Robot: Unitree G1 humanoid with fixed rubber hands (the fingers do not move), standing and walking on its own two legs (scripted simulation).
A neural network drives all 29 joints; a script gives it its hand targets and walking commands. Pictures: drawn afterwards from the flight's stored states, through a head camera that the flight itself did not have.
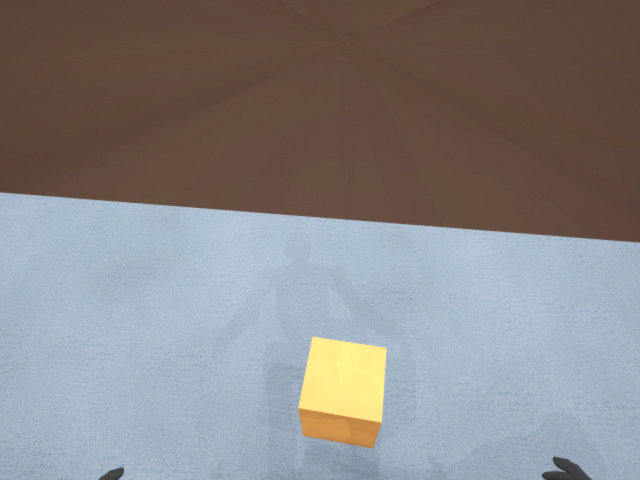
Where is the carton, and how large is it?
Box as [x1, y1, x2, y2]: [298, 337, 385, 447]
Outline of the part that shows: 312,337 298,407 303,435 372,447 381,422 385,348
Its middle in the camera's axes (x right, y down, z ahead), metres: +0.07 +0.43 +1.12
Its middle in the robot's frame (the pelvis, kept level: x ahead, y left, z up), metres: +0.46 -0.04 -0.66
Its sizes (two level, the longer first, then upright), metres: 0.210 0.200 0.250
